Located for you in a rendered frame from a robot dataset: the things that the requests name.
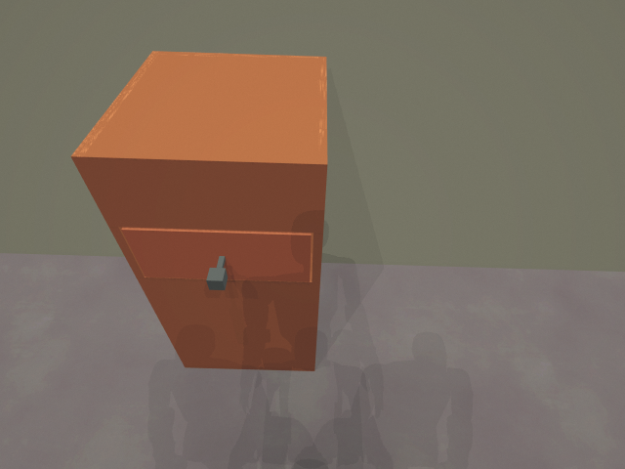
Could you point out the handle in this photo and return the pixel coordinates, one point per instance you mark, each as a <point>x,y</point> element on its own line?
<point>217,277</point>

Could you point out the cabinet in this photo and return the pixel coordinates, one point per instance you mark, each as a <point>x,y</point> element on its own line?
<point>212,141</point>

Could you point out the drawer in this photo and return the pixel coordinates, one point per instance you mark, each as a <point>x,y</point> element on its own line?
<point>250,255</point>

